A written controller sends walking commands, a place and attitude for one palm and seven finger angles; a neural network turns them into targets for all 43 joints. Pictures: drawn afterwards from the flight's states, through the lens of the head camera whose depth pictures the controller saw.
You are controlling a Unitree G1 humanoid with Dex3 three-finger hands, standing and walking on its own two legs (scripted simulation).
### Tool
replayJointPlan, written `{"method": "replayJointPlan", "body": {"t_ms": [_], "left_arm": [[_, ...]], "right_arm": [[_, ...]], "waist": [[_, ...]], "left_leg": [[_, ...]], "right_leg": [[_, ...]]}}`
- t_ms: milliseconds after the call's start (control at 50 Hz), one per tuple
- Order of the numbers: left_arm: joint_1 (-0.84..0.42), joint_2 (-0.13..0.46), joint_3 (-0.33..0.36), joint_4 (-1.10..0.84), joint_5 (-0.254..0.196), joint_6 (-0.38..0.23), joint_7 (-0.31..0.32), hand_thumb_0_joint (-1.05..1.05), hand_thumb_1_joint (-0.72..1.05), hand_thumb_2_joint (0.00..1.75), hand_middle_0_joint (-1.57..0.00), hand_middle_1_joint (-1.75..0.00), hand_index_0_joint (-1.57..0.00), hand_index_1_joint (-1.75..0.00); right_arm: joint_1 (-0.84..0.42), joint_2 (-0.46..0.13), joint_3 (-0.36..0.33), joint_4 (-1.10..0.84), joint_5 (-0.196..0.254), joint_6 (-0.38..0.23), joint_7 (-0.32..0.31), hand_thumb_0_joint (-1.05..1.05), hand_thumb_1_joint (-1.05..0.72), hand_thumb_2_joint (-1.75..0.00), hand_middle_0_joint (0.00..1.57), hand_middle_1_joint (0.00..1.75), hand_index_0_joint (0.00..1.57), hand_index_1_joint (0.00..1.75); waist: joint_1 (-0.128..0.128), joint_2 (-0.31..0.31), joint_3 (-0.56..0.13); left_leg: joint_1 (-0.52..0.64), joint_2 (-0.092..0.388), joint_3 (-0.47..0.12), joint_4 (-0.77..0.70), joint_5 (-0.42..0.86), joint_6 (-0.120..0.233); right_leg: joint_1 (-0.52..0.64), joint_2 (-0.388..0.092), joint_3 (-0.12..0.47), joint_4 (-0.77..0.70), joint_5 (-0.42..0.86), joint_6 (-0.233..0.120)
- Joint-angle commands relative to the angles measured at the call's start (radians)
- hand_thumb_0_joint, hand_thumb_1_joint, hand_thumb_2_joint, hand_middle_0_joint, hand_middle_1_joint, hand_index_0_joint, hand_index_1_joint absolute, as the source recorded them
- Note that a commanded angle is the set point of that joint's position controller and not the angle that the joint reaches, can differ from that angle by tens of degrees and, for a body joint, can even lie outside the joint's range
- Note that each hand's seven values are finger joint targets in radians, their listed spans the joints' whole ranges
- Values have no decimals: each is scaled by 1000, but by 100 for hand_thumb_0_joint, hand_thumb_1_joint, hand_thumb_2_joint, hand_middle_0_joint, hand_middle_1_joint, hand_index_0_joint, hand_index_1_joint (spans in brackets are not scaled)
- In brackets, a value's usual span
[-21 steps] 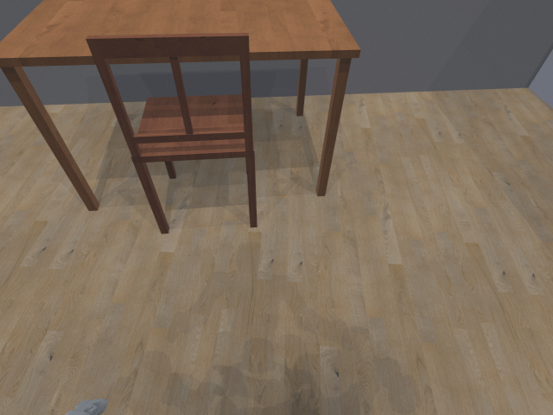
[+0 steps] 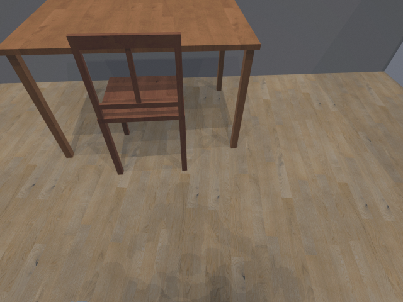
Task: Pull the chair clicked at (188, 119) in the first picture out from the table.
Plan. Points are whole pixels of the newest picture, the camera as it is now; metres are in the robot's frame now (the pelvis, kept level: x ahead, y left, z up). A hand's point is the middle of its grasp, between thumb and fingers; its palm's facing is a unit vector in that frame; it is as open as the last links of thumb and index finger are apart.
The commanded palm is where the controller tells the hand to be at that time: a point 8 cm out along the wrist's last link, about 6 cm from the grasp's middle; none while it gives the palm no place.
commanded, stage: stand and wait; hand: left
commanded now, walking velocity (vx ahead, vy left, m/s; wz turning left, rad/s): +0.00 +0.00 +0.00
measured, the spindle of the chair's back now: (133, 77) +0.99 +0.36 -0.10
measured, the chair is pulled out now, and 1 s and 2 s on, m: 0.00 0.00 0.00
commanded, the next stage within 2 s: look at it before walking up in 0.52 s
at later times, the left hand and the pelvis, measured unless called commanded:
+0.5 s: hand out of the picture +0.06 +0.23 -0.15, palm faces -0.03 -0.94 -0.34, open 7.4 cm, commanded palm none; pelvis -0.02 -0.01 +0.00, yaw +0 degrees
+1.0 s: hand out of the picture +0.05 +0.23 -0.15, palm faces -0.03 -0.94 -0.34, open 7.4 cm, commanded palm none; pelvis -0.02 -0.01 +0.01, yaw -1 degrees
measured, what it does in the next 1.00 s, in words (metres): stands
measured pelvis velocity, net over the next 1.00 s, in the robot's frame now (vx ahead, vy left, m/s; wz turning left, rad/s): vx -0.02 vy -0.01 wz -0.01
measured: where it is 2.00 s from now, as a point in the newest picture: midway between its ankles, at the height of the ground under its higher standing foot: outside the picture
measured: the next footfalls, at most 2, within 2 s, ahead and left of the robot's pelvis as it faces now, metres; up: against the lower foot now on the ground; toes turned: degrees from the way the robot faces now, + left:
right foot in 1.96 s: +0.36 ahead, -0.08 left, +0.00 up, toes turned +0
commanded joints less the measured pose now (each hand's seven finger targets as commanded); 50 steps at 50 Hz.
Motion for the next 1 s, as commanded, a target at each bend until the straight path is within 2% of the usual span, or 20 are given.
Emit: {"method": "replayJointPlan", "body": {"t_ms": [0,200,460,560,680,800,900,980], "left_arm": [[-49,213,52,-59,3,-29,10,0,90,90,-20,-30,-20,-30],[-47,217,49,-22,1,-32,9,0,90,90,-20,-30,-20,-30],[-57,218,47,-7,4,-32,6,0,90,90,-20,-30,-20,-30],[-54,215,48,-9,4,-36,6,0,90,90,-20,-30,-20,-30],[-52,211,49,-5,3,-36,6,0,90,90,-20,-30,-20,-30],[-49,210,47,-1,4,-35,5,0,90,90,-20,-30,-20,-30],[-46,211,48,1,4,-37,5,0,90,90,-20,-30,-20,-30],[-41,213,46,4,4,-38,6,0,90,90,-20,-30,-20,-30]], "right_arm": [[-52,-209,-48,-58,4,-24,-15,0,-90,-90,20,30,20,30],[-27,-213,-43,-17,8,-23,-14,0,-90,-90,20,30,20,30],[-15,-213,-40,6,7,-21,-9,0,-90,-90,20,30,20,30],[-9,-210,-42,7,8,-24,-9,0,-90,-90,20,30,20,30],[-13,-209,-41,13,7,-26,-10,0,-90,-90,20,30,20,30],[-11,-208,-41,15,6,-24,-9,0,-90,-90,20,30,20,30],[-6,-210,-41,15,7,-26,-10,0,-90,-90,20,30,20,30],[-9,-210,-41,16,8,-24,-9,0,-90,-90,20,30,20,30]], "waist": [[-2,13,-66],[-3,0,-56],[-4,-4,-17],[-6,-12,-43],[-4,10,-31],[-5,3,-14],[-6,5,-38],[-5,1,-30]], "left_leg": [[19,116,-78,-68,294,33],[15,121,-84,-96,246,27],[-4,121,-89,-129,149,21],[11,124,-89,-121,188,20],[11,128,-87,-130,191,19],[6,125,-91,-138,157,19],[20,128,-89,-131,196,18],[19,128,-87,-132,188,18]], "right_leg": [[26,-99,77,-69,300,-41],[35,-101,91,-100,269,-43],[-11,-92,110,-141,140,-42],[1,-95,110,-136,186,-43],[-3,-94,106,-138,190,-40],[-20,-91,115,-153,144,-40],[-1,-93,111,-146,194,-41],[-6,-96,112,-152,190,-41]]}}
